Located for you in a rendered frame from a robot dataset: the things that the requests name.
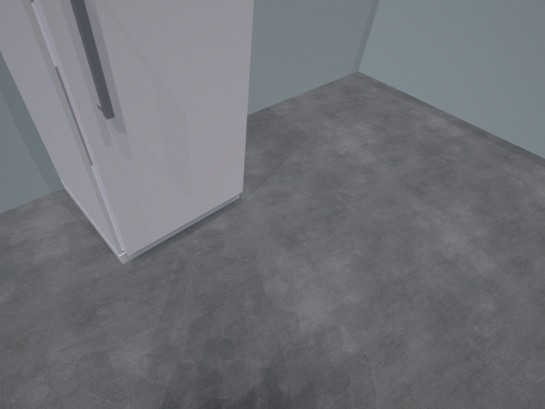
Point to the fridge door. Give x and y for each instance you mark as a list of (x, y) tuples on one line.
[(177, 73)]

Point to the handle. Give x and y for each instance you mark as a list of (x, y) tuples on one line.
[(84, 27)]

